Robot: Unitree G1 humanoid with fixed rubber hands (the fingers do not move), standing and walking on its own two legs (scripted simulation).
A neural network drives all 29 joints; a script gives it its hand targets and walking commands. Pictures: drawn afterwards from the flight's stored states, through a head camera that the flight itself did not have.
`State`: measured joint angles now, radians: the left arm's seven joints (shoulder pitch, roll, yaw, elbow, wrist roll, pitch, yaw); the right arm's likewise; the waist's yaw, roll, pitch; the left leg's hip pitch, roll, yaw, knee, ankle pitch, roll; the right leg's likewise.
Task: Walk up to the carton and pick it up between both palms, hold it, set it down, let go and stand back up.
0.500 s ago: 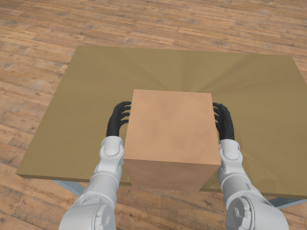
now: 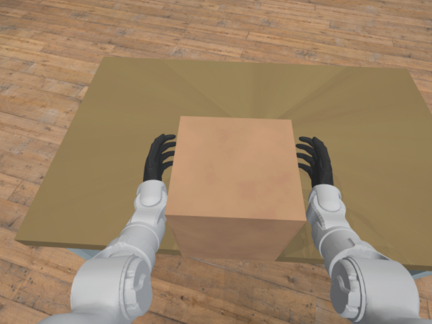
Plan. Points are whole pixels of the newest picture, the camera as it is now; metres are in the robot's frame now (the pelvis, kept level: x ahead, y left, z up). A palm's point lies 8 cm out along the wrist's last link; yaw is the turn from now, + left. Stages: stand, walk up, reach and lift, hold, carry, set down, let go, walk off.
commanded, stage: set down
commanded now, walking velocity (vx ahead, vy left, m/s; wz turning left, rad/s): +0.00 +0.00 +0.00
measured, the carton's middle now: (231, 194) +0.38 -0.02 -0.03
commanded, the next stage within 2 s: none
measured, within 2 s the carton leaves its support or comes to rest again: neither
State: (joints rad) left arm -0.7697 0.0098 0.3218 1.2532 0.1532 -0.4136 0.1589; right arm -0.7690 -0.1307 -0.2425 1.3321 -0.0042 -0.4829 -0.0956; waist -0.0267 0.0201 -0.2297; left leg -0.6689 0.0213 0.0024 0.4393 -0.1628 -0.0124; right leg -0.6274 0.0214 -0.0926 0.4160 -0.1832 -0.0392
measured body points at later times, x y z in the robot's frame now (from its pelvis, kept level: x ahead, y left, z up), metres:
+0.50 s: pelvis -0.02 +0.00 +0.00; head +0.01 +0.00 +0.45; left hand +0.43 +0.16 +0.09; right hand +0.41 -0.23 +0.10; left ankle +0.00 +0.12 -0.73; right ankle -0.01 -0.09 -0.73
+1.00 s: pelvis -0.03 +0.00 +0.01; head -0.03 +0.00 +0.46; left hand +0.38 +0.18 +0.09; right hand +0.36 -0.25 +0.09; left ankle +0.00 +0.12 -0.73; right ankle -0.01 -0.09 -0.73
